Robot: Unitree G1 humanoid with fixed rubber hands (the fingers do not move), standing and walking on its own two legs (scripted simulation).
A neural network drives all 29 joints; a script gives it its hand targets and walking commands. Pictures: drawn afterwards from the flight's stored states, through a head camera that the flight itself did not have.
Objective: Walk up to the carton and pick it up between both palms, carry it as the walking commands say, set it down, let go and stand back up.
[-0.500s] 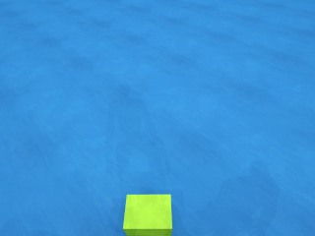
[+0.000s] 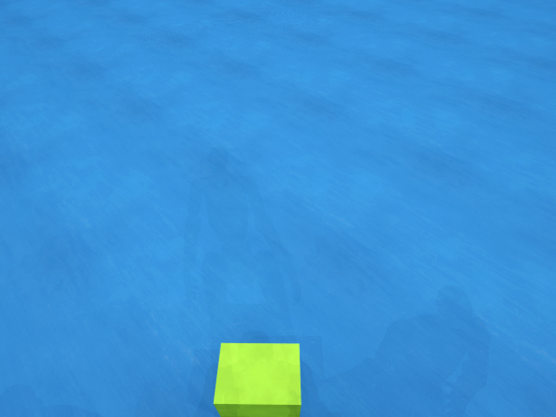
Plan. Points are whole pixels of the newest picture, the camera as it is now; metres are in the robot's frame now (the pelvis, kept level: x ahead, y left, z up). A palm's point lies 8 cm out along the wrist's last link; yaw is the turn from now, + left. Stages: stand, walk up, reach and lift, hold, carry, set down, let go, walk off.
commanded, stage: reach and lift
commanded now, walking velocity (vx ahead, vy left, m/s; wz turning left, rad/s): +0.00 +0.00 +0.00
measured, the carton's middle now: (260, 381) +0.40 +0.08 -0.68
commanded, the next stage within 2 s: none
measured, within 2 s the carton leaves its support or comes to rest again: neither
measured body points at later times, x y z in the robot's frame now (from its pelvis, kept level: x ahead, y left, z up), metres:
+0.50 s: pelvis -0.04 +0.02 -0.06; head +0.11 +0.03 +0.37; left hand +0.17 +0.25 -0.19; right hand +0.16 -0.19 -0.19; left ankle -0.01 +0.14 -0.73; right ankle +0.00 -0.09 -0.73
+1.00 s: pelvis -0.10 +0.04 -0.11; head +0.12 +0.06 +0.28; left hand +0.31 +0.27 -0.21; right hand +0.29 -0.17 -0.21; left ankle -0.01 +0.14 -0.73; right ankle +0.00 -0.09 -0.73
